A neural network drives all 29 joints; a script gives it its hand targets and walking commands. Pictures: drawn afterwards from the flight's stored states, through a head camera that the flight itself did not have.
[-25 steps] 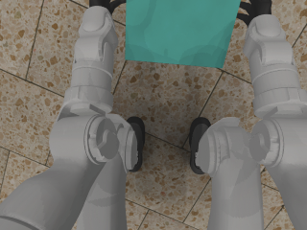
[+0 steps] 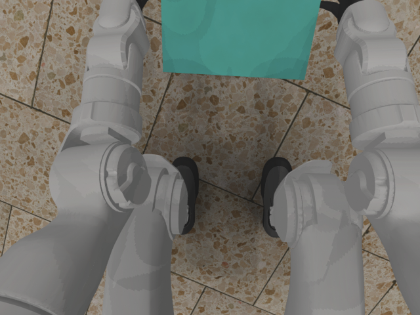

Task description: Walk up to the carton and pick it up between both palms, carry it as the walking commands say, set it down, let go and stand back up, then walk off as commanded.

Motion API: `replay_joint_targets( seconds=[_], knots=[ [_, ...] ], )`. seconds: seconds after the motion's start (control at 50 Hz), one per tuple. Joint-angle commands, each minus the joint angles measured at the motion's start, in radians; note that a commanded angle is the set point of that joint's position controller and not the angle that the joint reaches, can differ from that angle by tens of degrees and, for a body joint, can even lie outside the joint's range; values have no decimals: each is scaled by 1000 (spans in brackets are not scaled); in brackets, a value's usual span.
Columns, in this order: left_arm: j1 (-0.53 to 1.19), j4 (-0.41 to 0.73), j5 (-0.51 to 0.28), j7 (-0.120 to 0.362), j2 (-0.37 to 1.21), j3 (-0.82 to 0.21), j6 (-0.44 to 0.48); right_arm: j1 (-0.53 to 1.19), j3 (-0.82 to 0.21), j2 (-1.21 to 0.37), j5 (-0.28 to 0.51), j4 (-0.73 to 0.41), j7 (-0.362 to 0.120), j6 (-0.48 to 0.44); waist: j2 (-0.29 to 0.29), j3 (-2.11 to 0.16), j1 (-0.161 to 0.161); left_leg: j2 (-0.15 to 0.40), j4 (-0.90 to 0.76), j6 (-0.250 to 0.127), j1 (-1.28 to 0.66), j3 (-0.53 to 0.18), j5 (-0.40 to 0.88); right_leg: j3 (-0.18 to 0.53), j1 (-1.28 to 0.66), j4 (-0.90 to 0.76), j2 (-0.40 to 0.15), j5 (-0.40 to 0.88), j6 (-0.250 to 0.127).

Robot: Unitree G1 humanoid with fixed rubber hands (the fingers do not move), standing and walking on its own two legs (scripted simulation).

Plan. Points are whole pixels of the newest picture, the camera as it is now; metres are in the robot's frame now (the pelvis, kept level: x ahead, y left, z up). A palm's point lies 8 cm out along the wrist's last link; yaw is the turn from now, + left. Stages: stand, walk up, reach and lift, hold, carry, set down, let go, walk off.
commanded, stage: set down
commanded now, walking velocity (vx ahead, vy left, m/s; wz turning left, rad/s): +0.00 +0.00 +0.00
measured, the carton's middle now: (235, 9) +0.55 -0.01 -0.28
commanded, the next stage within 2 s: none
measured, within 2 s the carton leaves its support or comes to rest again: neither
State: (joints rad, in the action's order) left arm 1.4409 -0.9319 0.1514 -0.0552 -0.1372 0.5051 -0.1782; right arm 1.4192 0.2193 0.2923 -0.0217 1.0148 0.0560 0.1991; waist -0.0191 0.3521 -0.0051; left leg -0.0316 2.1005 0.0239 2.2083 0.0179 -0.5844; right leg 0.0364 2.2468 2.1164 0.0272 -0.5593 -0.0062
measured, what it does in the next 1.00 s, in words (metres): stands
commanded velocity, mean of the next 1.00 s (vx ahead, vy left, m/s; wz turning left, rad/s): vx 0.00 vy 0.00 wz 0.00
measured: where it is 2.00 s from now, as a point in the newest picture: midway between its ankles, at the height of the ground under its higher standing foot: (228, 208)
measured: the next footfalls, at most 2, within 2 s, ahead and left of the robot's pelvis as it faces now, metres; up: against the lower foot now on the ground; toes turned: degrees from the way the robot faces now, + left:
none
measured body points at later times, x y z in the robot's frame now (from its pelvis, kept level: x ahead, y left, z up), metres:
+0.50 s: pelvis +0.00 +0.00 -0.01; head +0.39 -0.03 +0.22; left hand +0.56 +0.14 -0.20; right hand +0.55 -0.17 -0.23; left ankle +0.11 +0.12 -0.36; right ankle +0.11 -0.12 -0.36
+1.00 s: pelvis +0.01 +0.00 -0.01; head +0.40 -0.02 +0.21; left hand +0.56 +0.15 -0.22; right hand +0.55 -0.16 -0.23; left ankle +0.11 +0.12 -0.36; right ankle +0.11 -0.12 -0.36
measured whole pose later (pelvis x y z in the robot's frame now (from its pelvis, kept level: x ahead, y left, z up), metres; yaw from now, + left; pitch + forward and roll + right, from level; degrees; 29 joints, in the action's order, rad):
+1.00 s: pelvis +0.01 +0.00 -0.01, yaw +1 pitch +41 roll +3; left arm 1.48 -0.99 0.15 -0.02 -0.18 0.51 -0.18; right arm 1.47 0.23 0.31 -0.04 1.06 0.01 0.13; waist -0.02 0.36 -0.01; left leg -0.06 2.14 0.02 2.26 0.02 -0.60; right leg 0.04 2.29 2.16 0.01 -0.59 0.00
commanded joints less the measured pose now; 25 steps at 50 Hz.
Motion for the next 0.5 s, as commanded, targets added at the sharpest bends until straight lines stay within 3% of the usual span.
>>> replay_joint_targets(
  seconds=[0.0, 0.02, 0.06, 0.08, 0.1, 0.12, 0.14, 0.18, 0.2, 0.22, 0.24, 0.26, 0.28, 0.3, 0.32, 0.36, 0.38, 0.42, 0.44, 0.46, 0.48],
  knots=[
    [283, -113, -76, 230, 744, -356, 4, 536, -280, -729, 68, -106, -234, -77, 80, -937, -13, -99, -70, -36, -336, 3, 299, -38, -469, -86, 57, 315, 18],
    [290, -128, -64, 231, 756, -347, 0, 510, -276, -723, 59, -121, -235, -79, 60, -900, -19, -101, -67, -26, -310, 15, 297, -23, -448, -107, 62, 309, 15],
    [247, -168, -51, 240, 775, -329, -12, 505, -237, -714, 44, -92, -242, -75, 49, -847, -1, -104, -80, -31, -317, 8, 293, -32, -419, -119, 65, 301, 19],
    [302, -115, -75, 238, 751, -346, -5, 462, -238, -720, 26, -69, -243, -68, 67, -894, 28, -99, -71, -29, -309, -5, 268, -34, -451, -95, 58, 304, 11],
    [278, -131, -83, 242, 753, -353, -6, 461, -241, -692, 28, -73, -237, -72, 38, -881, 19, -96, -68, -17, -294, 7, 276, -28, -451, -98, 54, 304, 7],
    [327, -101, -96, 239, 737, -368, 0, 471, -237, -698, 31, -84, -241, -76, 43, -897, 34, -98, -70, -20, -303, -1, 277, -30, -451, -96, 57, 313, 10],
    [300, -118, -83, 243, 759, -357, -1, 464, -248, -710, 26, -76, -240, -70, 72, -908, 26, -100, -64, -25, -302, -3, 288, -34, -447, -90, 58, 319, 10],
    [291, -135, -84, 241, 755, -360, 3, 515, -267, -714, 51, -118, -244, -78, 47, -924, 5, -95, -51, -23, -317, 8, 300, -22, -445, -95, 50, 314, 13],
    [298, -130, -92, 242, 765, -366, 0, 508, -280, -724, 52, -124, -243, -78, 71, -921, 5, -95, -50, -24, -308, 3, 298, -23, -471, -90, 53, 322, 10],
    [276, -131, -93, 249, 763, -365, -5, 488, -271, -699, 46, -124, -243, -75, 45, -904, 8, -97, -53, -18, -317, 18, 312, -13, -471, -102, 57, 336, 10],
    [266, -133, -93, 251, 757, -357, -4, 440, -245, -690, 24, -76, -237, -75, 60, -871, 32, -93, -45, -21, -254, 13, 284, -21, -457, -91, 55, 331, 10],
    [238, -168, -68, 262, 773, -327, -12, 443, -239, -705, 13, -66, -240, -68, 76, -835, 15, -97, -54, -31, -238, 14, 266, -25, -458, -100, 55, 311, 16],
    [231, -189, -63, 257, 767, -322, -7, 450, -240, -714, 12, -69, -241, -70, 91, -853, 25, -94, -58, -34, -230, -8, 287, -28, -448, -89, 45, 336, 19],
    [255, -161, -60, 257, 742, -327, -6, 453, -236, -702, 20, -75, -244, -69, 43, -847, 5, -93, -45, -20, -271, 19, 283, -14, -416, -105, 54, 311, 13],
    [249, -146, -64, 255, 751, -329, -5, 479, -254, -688, 35, -118, -245, -76, 35, -861, -8, -96, -52, -27, -275, 20, 274, -27, -430, -93, 54, 302, 19],
    [254, -149, -76, 254, 748, -339, -4, 418, -245, -711, 14, -57, -243, -70, 95, -852, 35, -88, -40, -28, -244, -11, 297, -17, -451, -82, 48, 349, 8],
    [246, -144, -81, 263, 761, -341, -8, 401, -226, -715, 8, -35, -241, -67, 76, -834, 17, -94, -56, -16, -175, 14, 274, -23, -490, -82, 46, 346, 7],
    [236, -184, -75, 258, 763, -346, -8, 411, -211, -711, 12, -34, -245, -65, 17, -853, 17, -88, -46, -18, -262, 16, 283, -17, -463, -85, 47, 334, 12],
    [238, -163, -72, 256, 748, -333, -7, 416, -206, -680, -4, -44, -245, -69, 61, -857, 44, -93, -46, -28, -258, -3, 256, -40, -429, -73, 53, 295, 14],
    [232, -170, -72, 254, 755, -345, -7, 388, -211, -703, 15, -29, -248, -69, 17, -857, 15, -89, -45, -12, -299, 21, 287, -29, -435, -81, 52, 315, 10],
    [230, -178, -64, 256, 761, -332, -7, 429, -207, -685, 7, -41, -254, -69, 26, -833, 15, -94, -53, -21, -260, 10, 261, -33, -408, -71, 49, 305, 14]
  ],
)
